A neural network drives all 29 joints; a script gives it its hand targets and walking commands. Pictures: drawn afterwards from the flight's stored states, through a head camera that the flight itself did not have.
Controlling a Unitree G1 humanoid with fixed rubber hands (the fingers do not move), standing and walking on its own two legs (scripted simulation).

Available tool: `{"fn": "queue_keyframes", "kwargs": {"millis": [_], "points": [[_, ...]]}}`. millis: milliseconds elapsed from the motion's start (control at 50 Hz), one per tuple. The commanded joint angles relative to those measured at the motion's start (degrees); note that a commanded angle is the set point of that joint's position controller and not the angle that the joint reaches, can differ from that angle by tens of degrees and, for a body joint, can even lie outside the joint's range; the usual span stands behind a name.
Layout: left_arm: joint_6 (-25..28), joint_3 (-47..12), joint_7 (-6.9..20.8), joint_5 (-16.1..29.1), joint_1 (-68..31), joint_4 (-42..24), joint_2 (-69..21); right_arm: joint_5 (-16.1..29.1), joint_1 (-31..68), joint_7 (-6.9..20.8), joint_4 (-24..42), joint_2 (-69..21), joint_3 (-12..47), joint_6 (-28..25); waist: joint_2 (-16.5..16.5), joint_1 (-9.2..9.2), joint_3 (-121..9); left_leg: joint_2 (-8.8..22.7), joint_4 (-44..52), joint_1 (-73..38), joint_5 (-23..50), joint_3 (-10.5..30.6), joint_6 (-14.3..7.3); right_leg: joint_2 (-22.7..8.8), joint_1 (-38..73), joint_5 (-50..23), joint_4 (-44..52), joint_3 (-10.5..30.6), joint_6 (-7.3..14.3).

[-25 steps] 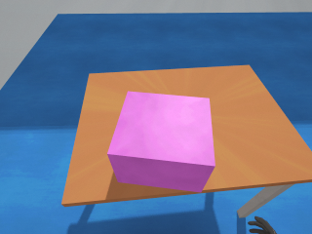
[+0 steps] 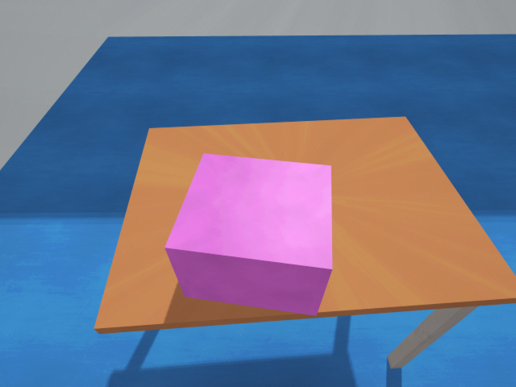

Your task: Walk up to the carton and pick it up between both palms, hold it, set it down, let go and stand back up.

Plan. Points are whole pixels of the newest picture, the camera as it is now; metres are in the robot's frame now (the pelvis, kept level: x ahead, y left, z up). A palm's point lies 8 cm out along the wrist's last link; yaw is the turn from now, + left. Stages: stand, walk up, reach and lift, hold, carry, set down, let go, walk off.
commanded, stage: walk up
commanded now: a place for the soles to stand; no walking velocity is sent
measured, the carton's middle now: (257, 231) +0.42 +0.02 -0.04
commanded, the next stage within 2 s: none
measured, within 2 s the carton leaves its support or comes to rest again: neither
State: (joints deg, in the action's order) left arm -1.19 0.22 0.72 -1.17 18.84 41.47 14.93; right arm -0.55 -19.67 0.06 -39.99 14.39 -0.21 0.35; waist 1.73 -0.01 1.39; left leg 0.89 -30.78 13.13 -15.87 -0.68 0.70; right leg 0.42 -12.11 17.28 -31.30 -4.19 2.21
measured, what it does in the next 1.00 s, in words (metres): steps on the spot: right foot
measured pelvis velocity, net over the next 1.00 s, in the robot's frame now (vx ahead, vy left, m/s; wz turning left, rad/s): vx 0.04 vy -0.05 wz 0.04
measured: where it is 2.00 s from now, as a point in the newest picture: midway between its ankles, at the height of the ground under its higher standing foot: outside the picture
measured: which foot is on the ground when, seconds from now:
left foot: down 0.00-1.00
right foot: down 0.00-0.68, up 0.70-0.86, down 0.88-1.00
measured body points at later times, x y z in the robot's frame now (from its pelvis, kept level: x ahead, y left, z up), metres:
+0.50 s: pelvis +0.00 +0.00 +0.00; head +0.01 +0.00 +0.45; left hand +0.06 +0.27 -0.12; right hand +0.09 -0.27 -0.12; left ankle +0.01 +0.13 -0.73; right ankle +0.00 -0.09 -0.73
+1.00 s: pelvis +0.04 -0.05 +0.00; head +0.05 -0.06 +0.45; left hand +0.08 +0.22 -0.12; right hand +0.10 -0.33 -0.13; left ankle +0.02 +0.11 -0.73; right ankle +0.04 -0.16 -0.73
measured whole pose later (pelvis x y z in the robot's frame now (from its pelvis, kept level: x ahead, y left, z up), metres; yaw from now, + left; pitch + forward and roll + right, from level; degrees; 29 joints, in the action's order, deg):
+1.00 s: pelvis +0.04 -0.05 +0.00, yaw +3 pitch -1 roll +1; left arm -0.3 1.6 0.9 -1.7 21.3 42.8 15.9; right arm -0.6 -21.3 -0.6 -43.0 17.0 -2.2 1.8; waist -0.6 0.5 1.9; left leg 2.7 -34.0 13.1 -22.4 1.3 1.6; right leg -1.0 -13.2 18.7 -33.3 -3.2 1.3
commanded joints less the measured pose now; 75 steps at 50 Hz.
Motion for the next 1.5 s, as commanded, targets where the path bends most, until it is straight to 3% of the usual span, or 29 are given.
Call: {"fn": "queue_keyframes", "kwargs": {"millis": [0, 260, 360, 500, 520, 560, 580, 600, 620, 640, 700, 740, 800, 840, 860, 880, 900, 920, 980, 1040, 1060, 1120, 1160, 1180, 1240, 1320, 1400, 1460, 1480], "points": [[2.48, 2.86, 0.08, 0.15, 2.03, -2.37, 9.46, -0.33, 0.05, -0.34, 4.11, 8.59, -3.01, -1.59, -2.52, 0.50, 1.97, 4.82, 6.35, 1.99, 3.11, 5.78, -3.08, -7.38, -0.70, -2.85, 9.82, 8.80, 0.63], [2.32, 2.57, -0.46, 0.63, 1.86, -2.18, 9.57, 0.10, 0.71, -0.93, 2.04, 8.35, -2.77, -1.54, 0.42, -0.46, 0.79, 4.11, 3.23, -0.68, 11.44, 4.19, -2.43, -7.17, 1.70, -15.55, 8.69, 6.00, -1.36], [1.68, 2.48, -0.62, 0.82, 2.18, -1.81, 9.65, 0.08, -0.23, -0.90, 1.21, 8.40, -2.40, -1.05, -0.52, -0.21, -1.64, 3.74, 2.84, -0.54, 8.23, 3.61, -2.42, -8.43, 3.64, -14.68, 8.70, 5.67, -0.29], [1.04, 2.61, -0.28, 0.03, 1.39, -2.05, 8.09, -0.17, 1.39, -1.06, 1.73, 9.30, -3.07, -1.29, 1.39, -1.01, 1.33, 4.32, 6.02, 1.20, 2.71, 6.79, -4.01, -6.41, 1.26, 2.06, 10.27, 5.04, 0.91], [1.11, 2.42, -0.52, 0.29, 1.47, -1.59, 8.49, -0.25, 1.76, -1.11, 1.33, 9.13, -3.02, -1.55, -2.05, -0.66, 2.84, 4.38, 5.19, 1.85, 3.09, 6.19, -3.64, -7.40, 0.88, -0.17, 10.92, 5.96, 0.06], [1.12, 2.73, -0.22, 0.01, 0.69, -1.63, 8.52, 0.00, 0.31, -1.01, 1.03, 8.59, -2.61, -1.76, -2.31, -0.24, 3.11, 4.59, 6.32, 1.51, 6.59, 7.23, -3.37, -6.16, 1.17, -0.58, 9.05, 4.20, 0.57], [0.99, 2.54, -0.49, 0.43, 2.49, -0.79, 8.45, -0.23, 0.87, -1.09, 1.19, 8.32, -2.97, -1.82, -6.20, -0.42, 2.18, 5.37, 7.88, 1.54, 5.54, 8.25, -4.03, -6.78, 1.76, -1.30, 8.56, 4.35, 0.45], [1.16, 2.62, -0.46, 0.00, 1.55, -1.19, 8.93, -0.27, 1.83, -1.11, 1.51, 8.78, -3.24, -1.77, -5.53, -0.73, 2.18, 5.42, 7.86, 2.16, 5.00, 9.57, -4.30, -5.60, 1.43, 0.11, 7.83, 3.50, 0.33], [0.95, 3.36, 0.25, -1.15, 0.14, -1.57, 9.87, -0.89, -3.57, -1.49, 1.36, 11.09, -4.21, -2.08, -2.09, 0.59, -0.61, 8.31, 8.68, -0.21, -1.71, 14.33, -6.37, -3.81, -0.48, 4.28, 3.07, 2.52, 0.13], [0.68, 3.37, 0.69, -1.57, 0.40, -1.56, 9.46, -0.95, -4.31, -1.64, 0.67, 13.14, -4.80, -1.89, -6.64, 1.08, 1.89, 11.70, 12.04, -2.27, -8.63, 18.61, -8.83, -2.20, -6.42, 7.08, -1.21, 2.46, -0.42], [-0.01, 3.51, 0.90, -2.07, 1.58, -1.91, 8.40, -2.23, -5.76, -2.49, 0.17, 16.20, -6.20, -1.53, -9.83, 1.88, 4.82, 19.76, 16.77, -0.04, -14.04, 29.02, -15.19, -2.90, -12.60, 13.44, -12.91, 4.81, -2.14], [0.58, 3.53, 0.61, -1.89, 3.83, -2.15, 7.88, -2.26, -2.31, -2.65, 0.88, 14.19, -5.95, -1.87, -12.47, 0.42, 4.80, 17.93, 14.33, -2.09, -6.44, 23.86, -14.42, -3.65, -14.52, 11.80, -11.95, 7.61, -2.35], [1.70, 3.57, 1.06, -1.91, 2.91, -3.09, 5.97, -1.88, -1.37, -2.17, 1.27, 11.97, -5.41, -1.79, -5.83, 0.43, 1.88, 13.08, 9.25, -2.38, 6.02, 14.25, -11.55, -2.09, -8.78, 5.95, -3.20, 3.47, -2.60], [2.30, 2.93, 0.49, -1.65, 6.76, -2.25, 4.69, -1.19, 1.23, -1.09, 1.71, 10.58, -4.88, -1.19, -7.35, -1.89, -1.28, 9.06, 4.35, 2.84, 6.69, 7.91, -7.83, -0.59, 2.60, -3.21, 6.33, 1.14, -2.43], [2.81, 3.52, 0.14, -1.21, 7.71, -2.15, 6.42, -0.77, 0.71, -0.83, 2.44, 10.52, -4.74, -1.05, -3.90, -2.74, -3.35, 6.87, -0.44, 5.55, 7.85, 5.27, -5.84, -3.04, 9.08, -7.95, 8.14, 4.25, -1.23], [3.09, 4.20, -0.21, -0.85, 8.09, -2.67, 10.63, 0.11, 1.08, -0.46, 2.94, 6.64, -3.40, -0.84, 1.96, -2.52, -2.50, 0.65, -6.75, 9.85, 3.21, 1.57, -1.12, -10.32, 10.09, -14.35, 10.11, 13.63, 1.38], [2.73, 4.85, -0.23, -0.60, 6.61, -3.28, 13.00, 0.45, 0.11, -0.55, 3.75, 4.11, -2.22, -0.34, 5.06, -0.61, -3.19, -0.31, -6.45, 6.70, -5.70, -0.93, 0.49, -16.08, 6.03, -12.32, 13.80, 19.55, 4.72], [2.33, 5.36, -0.18, -0.72, 3.91, -2.81, 13.65, 0.39, -0.61, -0.76, 3.68, 6.05, -2.70, 0.27, 6.69, -0.29, -1.43, 0.46, -5.09, 4.85, -9.50, 0.69, 0.97, -17.47, 2.22, -2.43, 14.10, 19.77, 7.38], [1.21, 3.73, -1.32, 0.84, 0.92, -3.73, 10.27, -0.47, -1.81, -0.72, 0.67, 8.03, -3.09, -0.45, 2.54, 0.44, 5.89, 1.87, 2.17, 0.16, -1.29, 1.94, 0.81, -11.06, -6.82, 1.69, 11.66, 9.85, 3.34], [2.25, 3.32, -1.39, 1.73, 4.67, -3.77, 10.46, -0.62, -0.92, -0.80, 0.19, 9.78, -3.61, -1.01, 4.58, -0.57, 2.00, 4.86, 3.76, -2.92, 14.68, 2.79, 0.08, -9.77, -0.24, -24.29, 6.13, 6.81, 0.61], [2.29, 3.32, -1.35, 1.09, 4.07, -3.06, 11.47, -0.18, -1.06, -0.61, -0.10, 9.24, -3.58, -0.91, 6.37, -0.71, 1.61, 3.88, 3.47, -1.15, 12.68, 2.89, 0.08, -9.57, 1.12, -22.18, 7.25, 7.47, -0.06], [2.43, 2.98, -1.43, 1.48, 6.55, -3.11, 10.70, -0.36, 2.13, -0.24, -0.38, 8.53, -3.30, -0.25, -0.79, -1.83, -0.37, 3.25, 1.40, -0.19, 13.18, 2.68, 0.26, -10.78, 5.76, -32.96, 6.75, 8.31, -1.55], [2.31, 3.01, -1.66, 1.24, 3.75, -4.00, 10.22, 0.19, 2.40, -0.48, -0.26, 7.16, -2.47, -0.37, 3.69, -0.79, -4.08, 3.71, 1.53, -3.16, 14.12, 0.47, 0.09, -9.68, 7.47, -36.62, 4.95, 6.23, -1.22], [2.46, 3.35, -1.71, 1.11, 4.93, -4.25, 10.59, -0.15, 2.44, -0.41, -0.47, 9.27, -3.04, -0.17, 1.80, -1.93, -3.40, 4.32, 0.35, -1.55, 18.46, 1.60, 0.32, -9.64, 7.89, -39.67, 4.48, 5.16, -1.06], [2.14, 3.24, -1.40, 1.29, 4.67, -4.68, 9.88, 0.07, 4.77, -0.39, 0.33, 7.82, -2.05, -0.13, 2.13, -1.22, -5.25, 4.59, 1.50, -4.93, 17.06, 1.15, -0.83, -9.08, 6.52, -35.25, 4.13, 4.61, 0.02], [2.47, 3.62, -1.18, 0.95, 4.18, -4.88, 10.85, 0.48, 5.24, -0.19, -0.74, 8.91, -2.31, 0.14, -2.86, -1.25, -6.63, 5.54, 2.28, -7.28, 20.41, 0.86, -1.41, -9.23, 5.04, -28.35, 3.82, 4.99, 0.07], [2.21, 2.62, -1.08, 1.27, 3.66, -4.38, 8.95, 0.68, 7.64, -0.15, -0.47, 8.43, -2.09, 0.22, 1.31, -1.09, -1.34, 5.75, 3.66, -5.52, 15.39, 0.84, -1.14, -8.07, 1.52, -21.58, 6.11, 3.97, 0.15], [2.08, 2.68, -0.81, 0.69, 3.55, -3.60, 9.14, 0.68, 6.11, -0.16, -1.60, 8.61, -1.74, -0.18, -2.90, -0.16, -0.10, 5.93, 4.91, -5.87, 11.53, 3.50, -1.98, -7.54, -2.19, -11.90, 7.20, 5.70, 0.16], [1.90, 2.77, -0.60, 0.83, 2.60, -3.45, 8.51, 0.83, 7.02, -0.21, -2.09, 8.79, -1.91, 0.23, 1.10, 0.15, 1.92, 6.35, 5.49, -5.55, 9.02, 1.67, -2.37, -7.48, -4.32, -5.62, 9.52, 6.02, -0.17]]}}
